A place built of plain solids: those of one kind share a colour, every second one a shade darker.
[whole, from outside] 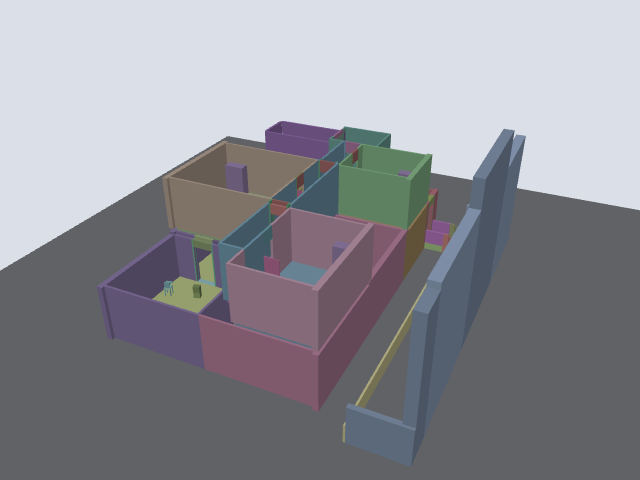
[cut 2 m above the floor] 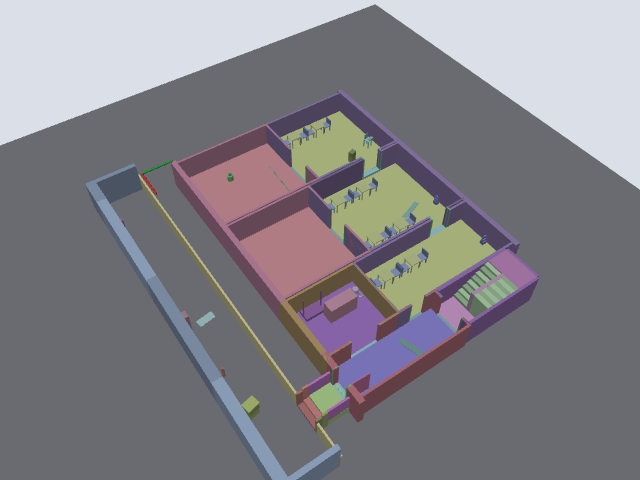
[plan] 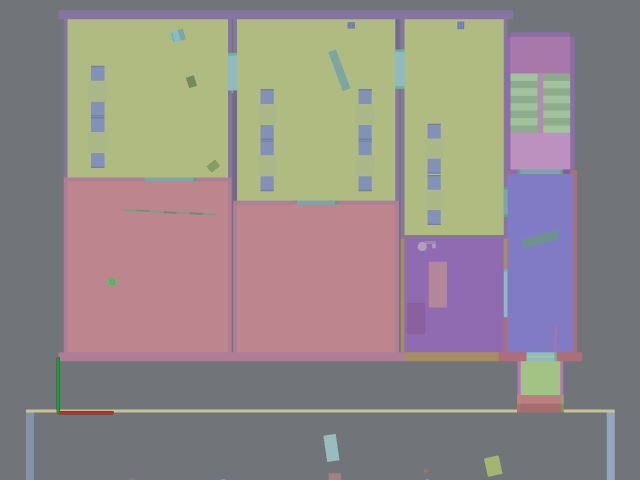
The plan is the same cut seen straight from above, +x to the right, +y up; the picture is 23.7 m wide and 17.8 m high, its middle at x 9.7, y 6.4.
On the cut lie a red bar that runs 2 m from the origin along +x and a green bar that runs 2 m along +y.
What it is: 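3 terraced houses of the 19th century, 5.9 to 6.3 m wide and 12.3 m deep, joined through party walls of 0.34 m; 3 steps to the front door; floors that differ by 0.18 m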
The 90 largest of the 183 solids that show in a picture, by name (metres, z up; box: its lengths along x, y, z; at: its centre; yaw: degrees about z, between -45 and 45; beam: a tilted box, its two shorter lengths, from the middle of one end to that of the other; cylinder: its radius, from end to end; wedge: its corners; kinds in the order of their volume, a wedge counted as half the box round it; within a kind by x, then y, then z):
{
 "far_1": {"box": [0.3, 3.14, 2.25], "at": [-1.05, -1.57, 1.07]},
 "far_2": {"box": [1.69, 0.6, 8.21], "at": [-0.2, -2.84, 4.05]},
 "far_3": {"box": [6.84, 0.6, 8.57], "at": [4.06, -2.84, 4.24]},
 "far_4": {"box": [7.19, 0.6, 10.19], "at": [11.07, -2.84, 5.04]},
 "far_5": {"box": [5.82, 0.6, 7.9], "at": [17.57, -2.84, 3.9]},
 "far_6": {"box": [0.3, 3.14, 2.25], "at": [20.48, -1.57, 1.07]},
 "floor_back_1": {"box": [5.95, 5.87, 0.53], "at": [3.31, 11.65, 0.21]},
 "floor_back_2": {"box": [5.87, 6.74, 0.35], "at": [9.56, 11.22, 0.13]},
 "floor_back_3": {"box": [3.69, 8.0, 0.53], "at": [14.67, 10.59, 0.21]},
 "wall_back_1": {"box": [0.14, 6.15, 3.52], "at": [0.27, 11.65, 1.71]},
 "wall_back_2": {"box": [3.01, 0.14, 3.52], "at": [1.7, 8.65, 1.71]},
 "wall_back_3": {"box": [6.62, 0.34, 3.52], "at": [3.31, 14.75, 1.71]},
 "wall_back_4": {"box": [0.14, 3.37, 3.52], "at": [6.36, 10.26, 1.71]},
 "wall_back_5": {"box": [0.14, 1.49, 3.52], "at": [6.36, 13.98, 1.71]},
 "wall_back_6": {"box": [0.14, 4.23, 3.7], "at": [6.55, 9.83, 1.8]},
 "wall_back_7": {"box": [0.14, 1.49, 3.7], "at": [6.55, 13.98, 1.8]},
 "wall_back_8": {"box": [2.36, 0.14, 3.7], "at": [7.66, 7.78, 1.8]},
 "wall_back_9": {"box": [6.54, 0.34, 3.7], "at": [9.56, 14.75, 1.8]},
 "wall_back_10": {"box": [2.38, 0.14, 3.7], "at": [11.44, 7.78, 1.8]},
 "wall_back_11": {"box": [0.14, 4.4, 3.7], "at": [12.56, 9.91, 1.8]},
 "wall_back_12": {"box": [0.14, 1.35, 3.7], "at": [12.56, 14.05, 1.8]},
 "wall_back_13": {"box": [0.14, 5.66, 3.52], "at": [12.76, 9.28, 1.71]},
 "wall_back_14": {"box": [3.96, 0.14, 3.52], "at": [14.67, 6.51, 1.71]},
 "wall_back_15": {"box": [4.36, 0.34, 3.52], "at": [14.67, 14.75, 1.71]},
 "wall_back_16": {"box": [0.14, 6.45, 3.52], "at": [16.58, 11.5, 1.71]},
 "wall_front_1": {"box": [0.14, 6.62, 3.52], "at": [0.27, 5.41, 1.71]},
 "wall_front_2": {"box": [3.01, 0.14, 3.52], "at": [1.7, 8.65, 1.71]},
 "wall_front_3": {"box": [6.62, 0.34, 3.52], "at": [3.31, 2.07, 1.71]},
 "wall_front_4": {"box": [0.14, 6.62, 3.52], "at": [6.36, 5.41, 1.71]},
 "wall_front_5": {"box": [0.14, 5.75, 3.7], "at": [6.55, 4.98, 1.8]},
 "wall_front_6": {"box": [2.36, 0.14, 3.7], "at": [7.66, 7.78, 1.8]},
 "wall_front_7": {"box": [6.54, 0.34, 3.7], "at": [9.56, 2.07, 1.8]},
 "wall_front_8": {"box": [2.38, 0.14, 3.7], "at": [11.44, 7.78, 1.8]},
 "wall_front_9": {"box": [0.14, 5.75, 3.7], "at": [12.56, 4.98, 1.8]},
 "floor_front_1": {"box": [5.95, 6.34, 0.53], "at": [3.31, 5.41, 0.21]},
 "floor_front_2": {"box": [5.87, 5.48, 0.35], "at": [9.56, 4.98, 0.13]},
 "wall_room1b_1": {"box": [0.14, 6.86, 3.31], "at": [6.55, 11.29, 5.55]},
 "wall_room1b_2": {"box": [3.11, 0.14, 3.31], "at": [8.04, 7.93, 5.55]},
 "wall_room1b_3": {"box": [6.54, 0.34, 3.31], "at": [9.56, 14.75, 5.55]},
 "wall_room1b_4": {"box": [2.11, 0.14, 3.31], "at": [11.58, 7.93, 5.55]},
 "wall_room1b_5": {"box": [0.14, 6.86, 3.31], "at": [12.56, 11.29, 5.55]},
 "wall_room2f_1": {"box": [0.14, 4.57, 3.31], "at": [0.27, 4.38, 5.37]},
 "wall_room2f_2": {"box": [3.15, 0.14, 3.31], "at": [1.78, 6.59, 5.37]},
 "wall_room2f_3": {"box": [6.62, 0.34, 3.31], "at": [3.31, 2.07, 5.37]},
 "wall_room2f_4": {"box": [2.15, 0.14, 3.31], "at": [5.35, 6.59, 5.37]},
 "wall_room2f_5": {"box": [0.14, 4.57, 3.31], "at": [6.36, 4.38, 5.37]},
 "wall_shaft_1": {"box": [0.16, 4.92, 6.78], "at": [16.68, 11.47, 3.34]},
 "wall_shaft_2": {"box": [2.22, 0.16, 6.78], "at": [17.87, 14.02, 3.34]},
 "wall_shaft_3": {"box": [0.16, 4.92, 6.78], "at": [19.06, 11.47, 3.34]},
 "floor_room1b_1": {"box": [5.87, 6.58, 0.29], "at": [9.56, 11.29, 3.79]},
 "wall_pass_1": {"box": [1.75, 0.14, 3.31], "at": [2.48, 6.59, 5.37]},
 "wall_pass_2": {"box": [4.83, 0.14, 3.31], "at": [4.01, 7.93, 5.37]},
 "wall_pass_3": {"box": [3.11, 0.14, 3.31], "at": [8.04, 7.93, 5.55]},
 "wall_pass_4": {"box": [6.15, 0.14, 3.31], "at": [9.56, 6.59, 5.55]},
 "wall_pass_5": {"box": [2.11, 0.14, 3.31], "at": [11.58, 7.93, 5.55]},
 "wall_pass_6": {"box": [3.96, 0.14, 3.31], "at": [14.67, 7.93, 5.37]},
 "wall_room0f_1": {"box": [0.14, 4.57, 3.31], "at": [12.76, 4.38, 5.37]},
 "wall_room0f_2": {"box": [2.11, 0.14, 3.31], "at": [13.75, 6.59, 5.37]},
 "wall_room0f_3": {"box": [4.36, 0.34, 3.31], "at": [14.67, 2.07, 5.37]},
 "wall_room0f_4": {"box": [0.14, 4.57, 3.31], "at": [16.58, 4.38, 5.37]},
 "wall_parlour_1": {"box": [0.14, 4.49, 3.52], "at": [12.76, 4.34, 1.71]},
 "wall_parlour_2": {"box": [4.36, 0.34, 3.52], "at": [14.67, 2.07, 1.71]},
 "wall_parlour_3": {"box": [3.96, 0.14, 3.52], "at": [14.67, 6.51, 1.71]},
 "floor_hall_1": {"box": [2.44, 6.62, 0.53], "at": [17.87, 5.55, 0.21]},
 "floor_parlour_1": {"box": [3.69, 4.21, 0.53], "at": [14.67, 4.34, 0.21]},
 "wall_hall_1": {"box": [0.14, 1.43, 3.52], "at": [16.58, 2.82, 1.71]},
 "wall_hall_2": {"box": [0.14, 2.13, 3.52], "at": [16.58, 6.29, 1.71]},
 "wall_hall_3": {"box": [1.04, 0.34, 3.52], "at": [16.84, 2.07, 1.71]},
 "wall_hall_4": {"box": [1.04, 0.34, 3.52], "at": [18.91, 2.07, 1.71]},
 "wall_hall_5": {"box": [0.14, 6.89, 3.52], "at": [19.16, 5.55, 1.71]},
 "floor_room2f_1": {"box": [5.95, 4.29, 0.29], "at": [3.31, 4.38, 3.62]},
 "floor_half_1": {"box": [2.23, 1.36, 2.17], "at": [17.87, 13.26, 1.03]},
 "tread_1": {"box": [1.0, 0.28, 3.63], "at": [18.48, 10.51, 1.77]},
 "tread_2": {"box": [1.0, 0.28, 3.45], "at": [18.48, 10.79, 1.67]},
 "tread_3": {"box": [1.0, 0.28, 3.27], "at": [18.48, 11.06, 1.58]},
 "tread_4": {"box": [1.0, 0.28, 3.08], "at": [18.48, 11.34, 1.49]},
 "tread_5": {"box": [1.0, 0.28, 2.9], "at": [18.48, 11.61, 1.4]},
 "tread_6": {"box": [1.0, 0.28, 2.72], "at": [18.48, 11.89, 1.31]},
 "tread_7": {"box": [1.0, 0.28, 2.54], "at": [18.48, 12.16, 1.22]},
 "wardrobe_1": {"box": [0.62, 1.3, 2.05], "at": [5.96, 3.14, 4.74]},
 "wardrobe_2": {"box": [0.62, 1.3, 2.05], "at": [12.16, 13.69, 4.91]},
 "wardrobe_3": {"box": [0.62, 1.3, 2.05], "at": [16.18, 3.14, 4.74]},
 "floor_room0f_1": {"box": [3.69, 4.29, 0.29], "at": [14.67, 4.38, 3.62]},
 "wall_landing_1": {"box": [2.72, 0.14, 3.31], "at": [17.87, 5.6, 5.37]},
 "wall_landing_2": {"box": [0.14, 3.46, 3.31], "at": [19.16, 7.26, 5.37]},
 "wall_street_1": {"box": [18.32, 0.12, 1.1], "at": [7.96, 0.06, 0.5]},
 "block_spine_1": {"box": [0.21, 2.22, 4.39], "at": [17.87, 11.47, 2.62]},
 "floor_foot_1": {"box": [2.23, 1.36, 0.53], "at": [17.87, 9.7, 0.21]},
 "block_desk_1": {"box": [0.68, 1.7, 1.16], "at": [14.07, 4.74, 1.01]},
 "floor_perron_1": {"box": [1.7, 1.25, 0.53], "at": [17.87, 1.28, 0.21]}
}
